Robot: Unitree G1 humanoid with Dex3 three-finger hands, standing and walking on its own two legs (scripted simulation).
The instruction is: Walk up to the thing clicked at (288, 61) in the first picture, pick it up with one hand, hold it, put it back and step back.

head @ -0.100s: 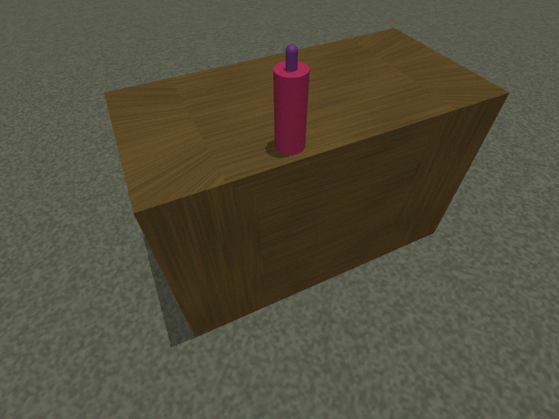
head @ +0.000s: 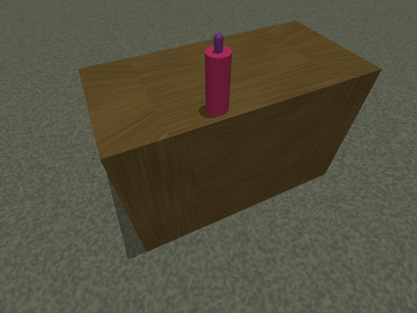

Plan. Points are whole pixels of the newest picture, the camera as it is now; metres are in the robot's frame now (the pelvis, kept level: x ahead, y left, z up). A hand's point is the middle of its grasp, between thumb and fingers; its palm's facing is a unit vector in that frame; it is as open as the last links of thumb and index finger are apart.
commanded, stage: stand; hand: right
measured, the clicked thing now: (217, 75) +0.76 +0.00 +0.05
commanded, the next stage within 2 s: walk up in 1.02 s
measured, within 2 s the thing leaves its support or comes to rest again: neither
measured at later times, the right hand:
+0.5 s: hand out of the picture +0.09 -0.25 -0.16, palm faces -0.04 +0.94 -0.33, open 7.4 cm
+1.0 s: hand out of the picture +0.09 -0.25 -0.16, palm faces -0.04 +0.94 -0.33, open 7.4 cm
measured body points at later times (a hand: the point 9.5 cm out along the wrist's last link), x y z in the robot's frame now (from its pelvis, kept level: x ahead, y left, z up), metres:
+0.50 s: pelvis +0.01 +0.00 +0.00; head +0.02 +0.00 +0.45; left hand +0.08 +0.30 -0.13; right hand +0.09 -0.30 -0.13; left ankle +0.01 +0.12 -0.75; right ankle +0.01 -0.12 -0.75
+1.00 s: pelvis +0.01 +0.00 +0.00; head +0.02 -0.01 +0.45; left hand +0.08 +0.30 -0.13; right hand +0.09 -0.30 -0.13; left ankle +0.01 +0.12 -0.75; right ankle +0.01 -0.12 -0.75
